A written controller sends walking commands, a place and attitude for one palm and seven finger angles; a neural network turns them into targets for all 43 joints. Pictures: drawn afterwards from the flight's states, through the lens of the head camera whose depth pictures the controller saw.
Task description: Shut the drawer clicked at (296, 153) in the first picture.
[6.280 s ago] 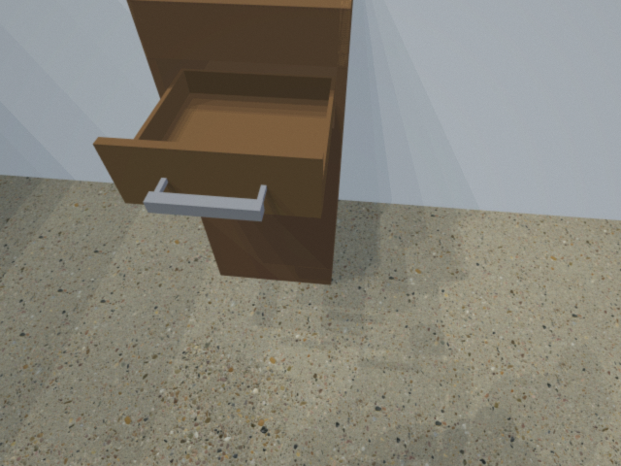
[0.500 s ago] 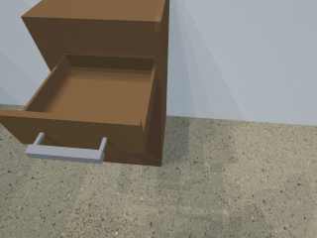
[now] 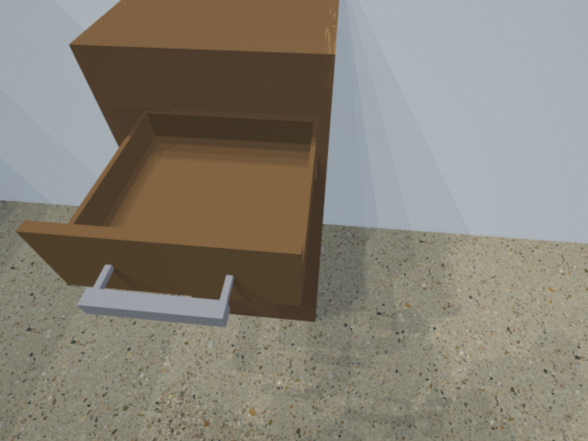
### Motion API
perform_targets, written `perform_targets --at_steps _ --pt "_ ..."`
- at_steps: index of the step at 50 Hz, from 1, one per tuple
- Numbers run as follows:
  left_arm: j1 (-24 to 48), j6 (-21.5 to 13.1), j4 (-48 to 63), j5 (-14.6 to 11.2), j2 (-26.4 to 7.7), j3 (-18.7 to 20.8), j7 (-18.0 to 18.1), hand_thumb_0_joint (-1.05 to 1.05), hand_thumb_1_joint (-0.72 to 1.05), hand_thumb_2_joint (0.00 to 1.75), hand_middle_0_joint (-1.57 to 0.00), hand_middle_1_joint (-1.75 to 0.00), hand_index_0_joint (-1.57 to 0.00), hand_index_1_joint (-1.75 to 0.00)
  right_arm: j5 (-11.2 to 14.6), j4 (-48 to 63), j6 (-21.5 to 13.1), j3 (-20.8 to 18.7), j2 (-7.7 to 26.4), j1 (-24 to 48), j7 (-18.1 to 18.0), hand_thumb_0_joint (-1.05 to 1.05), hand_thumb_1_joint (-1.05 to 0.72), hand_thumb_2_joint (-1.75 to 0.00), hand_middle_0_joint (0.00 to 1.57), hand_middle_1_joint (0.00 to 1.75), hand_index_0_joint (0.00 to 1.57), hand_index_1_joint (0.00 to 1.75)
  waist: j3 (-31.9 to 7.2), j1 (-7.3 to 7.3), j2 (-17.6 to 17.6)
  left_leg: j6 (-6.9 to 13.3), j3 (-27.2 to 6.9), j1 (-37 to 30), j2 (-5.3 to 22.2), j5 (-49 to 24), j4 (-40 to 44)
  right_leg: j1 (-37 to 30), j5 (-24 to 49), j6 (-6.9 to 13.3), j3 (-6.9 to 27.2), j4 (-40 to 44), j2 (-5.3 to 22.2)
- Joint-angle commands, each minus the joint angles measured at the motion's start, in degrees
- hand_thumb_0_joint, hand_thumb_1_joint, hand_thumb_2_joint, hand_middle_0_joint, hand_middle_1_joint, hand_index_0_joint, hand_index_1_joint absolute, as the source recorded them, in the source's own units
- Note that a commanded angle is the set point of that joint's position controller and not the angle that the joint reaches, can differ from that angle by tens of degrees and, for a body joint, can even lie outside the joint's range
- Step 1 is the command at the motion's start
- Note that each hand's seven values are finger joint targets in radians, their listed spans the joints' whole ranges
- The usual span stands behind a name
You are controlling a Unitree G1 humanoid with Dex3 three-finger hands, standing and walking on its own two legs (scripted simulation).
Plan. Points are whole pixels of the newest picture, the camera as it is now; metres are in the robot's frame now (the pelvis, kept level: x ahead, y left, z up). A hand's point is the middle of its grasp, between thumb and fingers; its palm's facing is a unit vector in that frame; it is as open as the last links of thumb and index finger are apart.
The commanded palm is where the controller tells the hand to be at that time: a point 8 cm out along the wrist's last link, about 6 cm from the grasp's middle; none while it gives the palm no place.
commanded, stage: come to a stop and stand still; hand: left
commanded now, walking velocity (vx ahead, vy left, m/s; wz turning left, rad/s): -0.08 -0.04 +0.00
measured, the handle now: (161, 292) +0.30 +0.21 +0.03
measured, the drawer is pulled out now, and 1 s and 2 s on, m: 0.30 0.30 0.30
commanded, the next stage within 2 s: look again from close up in 1.12 s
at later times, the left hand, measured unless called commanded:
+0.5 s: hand out of the picture +0.01 +0.18 -0.16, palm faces +0.00 -0.98 -0.21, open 7.4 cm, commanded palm none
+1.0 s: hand out of the picture +0.00 +0.22 -0.17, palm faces +0.02 -0.98 -0.18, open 7.4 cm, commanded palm none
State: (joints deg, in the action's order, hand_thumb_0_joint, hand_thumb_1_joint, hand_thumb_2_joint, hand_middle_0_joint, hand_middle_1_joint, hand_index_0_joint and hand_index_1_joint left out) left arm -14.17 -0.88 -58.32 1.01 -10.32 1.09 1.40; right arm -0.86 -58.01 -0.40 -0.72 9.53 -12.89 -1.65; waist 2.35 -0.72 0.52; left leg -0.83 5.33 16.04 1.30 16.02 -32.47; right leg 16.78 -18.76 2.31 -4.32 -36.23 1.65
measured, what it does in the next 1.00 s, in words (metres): shifts its weight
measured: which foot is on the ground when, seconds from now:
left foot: down 0.00-1.00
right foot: down 0.00-1.00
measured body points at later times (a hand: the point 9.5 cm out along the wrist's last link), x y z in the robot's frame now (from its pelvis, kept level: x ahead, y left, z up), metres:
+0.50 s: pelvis +0.01 +0.01 +0.01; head +0.03 +0.00 +0.46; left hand +0.01 +0.23 -0.14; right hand +0.00 -0.21 -0.15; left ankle +0.01 +0.13 -0.73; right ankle +0.00 -0.08 -0.73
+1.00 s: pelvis +0.01 +0.05 +0.01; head +0.01 +0.06 +0.46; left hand +0.01 +0.28 -0.15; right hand +0.01 -0.17 -0.14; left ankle +0.01 +0.14 -0.73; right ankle +0.00 -0.08 -0.73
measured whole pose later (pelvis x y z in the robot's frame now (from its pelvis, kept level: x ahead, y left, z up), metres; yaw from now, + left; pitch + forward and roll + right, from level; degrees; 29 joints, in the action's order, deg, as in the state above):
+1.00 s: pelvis +0.01 +0.05 +0.01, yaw +0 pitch -2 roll +0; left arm -17.5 -0.2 -62.0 0.7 -9.5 -0.7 2.2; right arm -0.3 -62.7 -0.9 0.7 8.5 -16.7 -1.0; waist 1.5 -0.1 1.2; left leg 3.1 5.1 11.5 -1.0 14.6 -27.6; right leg 10.5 -15.0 -1.6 -3.5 -27.4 3.1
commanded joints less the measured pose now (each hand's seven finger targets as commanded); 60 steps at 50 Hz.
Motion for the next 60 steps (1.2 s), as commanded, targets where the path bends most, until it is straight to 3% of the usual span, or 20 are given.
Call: perform_targets --at_steps 1,4,6,19,20,21,22,23,24,25,26,28,29,32,34,37,47,60 --pt "-2.1 -1.2 0.0 -0.1 -6.5 0.2 0.1 0.00 0.90 0.90 -0.20 -0.30 -0.20 -0.30 0.0 -0.9 -0.2 -0.5 2.5 -4.6 0.2 0.00 -0.90 -0.90 0.20 0.30 0.20 0.30 0.6 2.37 11.1 0.5 -2.7 -5.2 2.9 -4.6 6.3 1.5 17.6 2.7 11.4 17.1 9.1" --pt "-2.6 -1.0 -0.8 -0.5 -5.2 -0.1 0.2 0.00 0.90 0.90 -0.20 -0.30 -0.20 -0.30 0.0 -3.3 -1.0 0.1 3.3 -5.4 0.0 0.00 -0.90 -0.90 0.20 0.30 0.20 0.30 -1.6 1.29 1.2 1.0 -4.4 -7.0 5.3 -13.0 10.8 -3.2 19.0 0.5 7.4 14.4 5.7" --pt "-3.3 -0.9 -1.7 -0.6 -4.9 -0.2 0.3 0.00 0.90 0.90 -0.20 -0.30 -0.20 -0.30 0.2 -4.2 -1.3 0.4 3.4 -4.6 -0.1 0.00 -0.90 -0.90 0.20 0.30 0.20 0.30 -1.3 0.38 -1.1 1.3 -4.8 -6.5 6.0 -14.8 12.4 -5.6 18.5 0.1 6.6 14.7 4.9" --pt "-4.9 -0.9 -4.5 -0.6 -3.9 -0.3 0.4 0.00 0.90 0.90 -0.20 -0.30 -0.20 -0.30 0.3 -7.0 -1.5 0.7 2.6 -7.2 -0.5 0.00 -0.90 -0.90 0.20 0.30 0.20 0.30 -1.1 0.13 -1.2 1.3 -4.7 -8.1 6.0 -12.9 14.3 -7.0 15.7 0.1 5.9 17.1 4.9" --pt "-9.8 -1.9 -6.4 0.2 -5.0 -0.5 3.0 0.00 0.90 0.90 -0.20 -0.30 -0.20 -0.30 0.6 -3.2 -1.9 0.1 5.2 -0.4 0.2 0.00 -0.90 -0.90 0.20 0.30 0.20 0.30 2.2 -1.94 -0.3 -0.1 -1.5 -1.1 5.8 -10.1 -1.1 -6.2 41.4 -3.2 10.9 16.8 9.4" --pt "-7.7 -1.7 -5.5 -0.3 -8.0 -0.3 2.9 0.00 0.90 0.90 -0.20 -0.30 -0.20 -0.30 0.8 -1.6 -0.7 0.2 3.1 -2.6 0.1 0.00 -0.90 -0.90 0.20 0.30 0.20 0.30 -0.1 1.45 0.5 -0.6 -2.2 -1.7 3.9 -4.3 2.2 -9.5 49.2 -0.8 11.3 14.2 11.7" --pt "-8.4 -1.8 -3.7 -0.7 -6.9 -0.4 2.8 0.00 0.90 0.90 -0.20 -0.30 -0.20 -0.30 0.4 -1.3 -0.9 0.1 2.0 -7.0 0.1 0.00 -0.90 -0.90 0.20 0.30 0.20 0.30 -8.4 1.78 2.9 0.7 -2.0 -3.1 2.8 -0.6 2.6 -13.8 43.7 0.5 11.0 11.9 10.9" --pt "-6.8 -1.6 -3.0 -0.8 -5.9 -0.6 2.6 0.00 0.90 0.90 -0.20 -0.30 -0.20 -0.30 0.3 -1.5 -0.9 -0.2 2.8 -7.4 0.1 0.00 -0.90 -0.90 0.20 0.30 0.20 0.30 -10.4 2.40 2.6 1.2 -2.7 -4.5 2.7 -2.2 2.8 -13.5 36.9 1.9 9.4 10.9 9.7" --pt "-6.3 -1.5 -2.4 -0.7 -5.6 -0.6 2.3 0.00 0.90 0.90 -0.20 -0.30 -0.20 -0.30 0.4 -1.8 -0.5 -0.3 2.8 -7.4 0.1 0.00 -0.90 -0.90 0.20 0.30 0.20 0.30 -8.1 2.14 5.2 1.3 -3.2 -4.4 3.0 -1.8 2.8 -10.1 27.4 1.8 9.1 12.4 8.7" --pt "-5.6 -1.5 -2.2 -0.5 -4.8 -0.6 2.1 0.00 0.90 0.90 -0.20 -0.30 -0.20 -0.30 0.3 -2.1 -0.2 -0.4 2.9 -7.2 0.2 0.00 -0.90 -0.90 0.20 0.30 0.20 0.30 -3.7 2.31 5.4 1.4 -3.6 -3.9 3.0 -1.8 3.0 -5.9 19.4 1.8 9.1 14.3 7.9" --pt "-4.5 -0.8 -1.8 -0.4 -5.1 -0.7 1.9 0.00 0.90 0.90 -0.20 -0.30 -0.20 -0.30 0.2 -1.8 0.0 -0.3 2.8 -7.0 0.3 0.00 -0.90 -0.90 0.20 0.30 0.20 0.30 0.1 2.36 2.2 1.3 -3.4 -4.5 3.3 -2.1 4.5 -2.0 12.4 1.7 8.7 14.9 7.0" --pt "-4.7 -0.8 -1.8 -0.2 -4.5 -0.7 1.7 0.00 0.90 0.90 -0.20 -0.30 -0.20 -0.30 0.1 -1.9 -0.1 -0.2 3.3 -6.9 0.5 0.00 -0.90 -0.90 0.20 0.30 0.20 0.30 4.7 2.08 0.4 1.8 -5.1 -1.9 4.0 -2.6 6.0 0.9 5.1 1.1 8.0 14.9 5.2" --pt "-5.1 -0.7 -1.8 -0.2 -4.4 -0.7 1.7 0.00 0.90 0.90 -0.20 -0.30 -0.20 -0.30 0.2 -1.8 -0.2 -0.1 3.5 -6.8 0.6 0.00 -0.90 -0.90 0.20 0.30 0.20 0.30 4.8 1.91 0.3 2.1 -5.7 -1.1 4.1 -2.5 6.8 0.6 3.4 0.9 7.7 14.7 4.9" --pt "-6.2 -0.5 -1.8 -0.3 -4.1 -0.8 1.5 0.00 0.90 0.90 -0.20 -0.30 -0.20 -0.30 0.1 -1.7 -0.7 -0.1 4.2 -6.7 0.5 0.00 -0.90 -0.90 0.20 0.30 0.20 0.30 2.8 1.22 -2.1 2.6 -6.9 -1.7 4.8 -4.5 8.5 -1.6 4.7 0.5 6.9 13.2 4.1" --pt "-6.6 -0.5 -1.9 -0.3 -3.8 -0.8 1.4 0.00 0.90 0.90 -0.20 -0.30 -0.20 -0.30 0.2 -1.7 -0.8 0.1 4.4 -6.3 0.4 0.00 -0.90 -0.90 0.20 0.30 0.20 0.30 2.6 1.10 -0.5 2.9 -7.3 -1.3 4.6 -4.6 8.8 -2.5 5.4 0.3 6.7 13.1 4.1" --pt "-6.7 -0.2 -1.8 -0.2 -3.5 -0.9 1.3 0.00 0.90 0.90 -0.20 -0.30 -0.20 -0.30 0.2 -1.9 -1.0 0.0 5.1 -6.2 0.4 0.00 -0.90 -0.90 0.20 0.30 0.20 0.30 2.9 0.78 -2.1 3.2 -8.2 -1.3 5.2 -4.3 10.5 -2.9 5.4 -0.1 5.7 12.4 3.8" --pt "-7.3 0.1 -2.4 -0.1 -3.4 -1.0 1.0 0.00 0.90 0.90 -0.20 -0.30 -0.20 -0.30 0.3 -2.7 -1.3 0.0 5.9 -6.0 0.4 0.00 -0.90 -0.90 0.20 0.30 0.20 0.30 2.0 0.33 -2.7 3.8 -9.6 -2.1 5.7 -3.9 14.0 -4.6 6.9 -1.2 4.0 12.2 4.0" --pt "-9.0 -0.2 -3.5 -0.1 -2.8 -1.1 1.2 0.00 0.90 0.90 -0.20 -0.30 -0.20 -0.30 0.6 -4.6 -1.4 0.1 5.0 -7.0 0.5 0.00 -0.90 -0.90 0.20 0.30 0.20 0.30 1.5 0.62 -0.1 3.8 -8.2 -4.6 5.0 -6.4 13.6 -4.4 9.7 -1.4 4.6 13.6 4.9"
